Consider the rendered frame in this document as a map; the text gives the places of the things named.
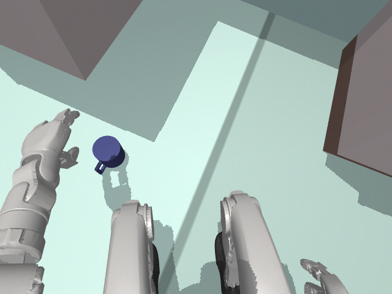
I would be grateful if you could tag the right robot foot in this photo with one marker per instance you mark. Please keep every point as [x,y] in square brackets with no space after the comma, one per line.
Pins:
[221,264]

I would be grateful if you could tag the left robot hand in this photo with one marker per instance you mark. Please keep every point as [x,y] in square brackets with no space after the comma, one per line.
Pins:
[52,136]

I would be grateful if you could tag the mug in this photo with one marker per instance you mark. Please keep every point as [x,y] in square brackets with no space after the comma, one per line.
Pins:
[109,152]

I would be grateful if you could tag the right robot hand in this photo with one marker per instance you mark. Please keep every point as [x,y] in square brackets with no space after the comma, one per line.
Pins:
[330,283]

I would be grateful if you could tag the left robot arm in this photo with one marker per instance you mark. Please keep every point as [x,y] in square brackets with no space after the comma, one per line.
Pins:
[23,220]

